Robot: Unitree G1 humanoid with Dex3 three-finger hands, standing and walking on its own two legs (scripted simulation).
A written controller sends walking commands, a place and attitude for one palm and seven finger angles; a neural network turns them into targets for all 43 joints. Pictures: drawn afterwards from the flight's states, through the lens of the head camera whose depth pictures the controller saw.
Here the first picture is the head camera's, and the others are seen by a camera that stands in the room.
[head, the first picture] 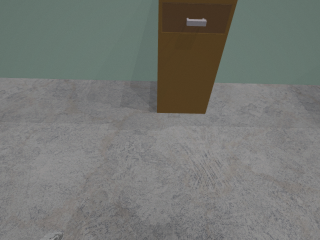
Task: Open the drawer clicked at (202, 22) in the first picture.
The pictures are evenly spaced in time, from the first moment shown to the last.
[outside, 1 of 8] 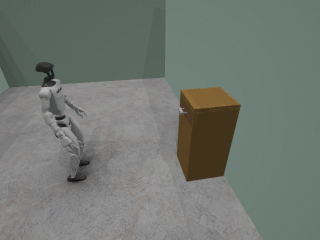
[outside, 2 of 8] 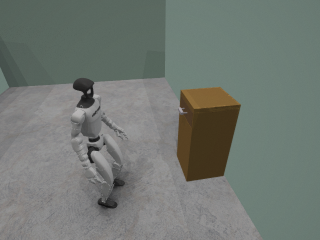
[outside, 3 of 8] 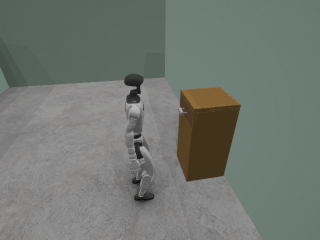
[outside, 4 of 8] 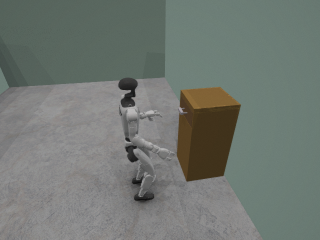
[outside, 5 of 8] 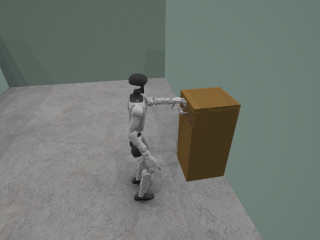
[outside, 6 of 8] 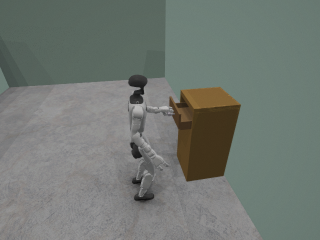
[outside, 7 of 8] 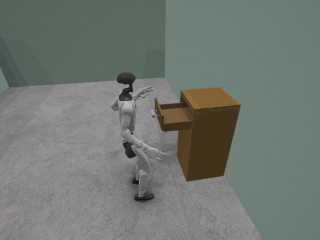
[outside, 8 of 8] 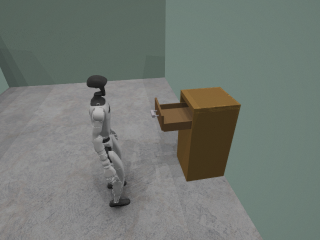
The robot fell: no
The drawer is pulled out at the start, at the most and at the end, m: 0.00 0.30 0.29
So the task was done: yes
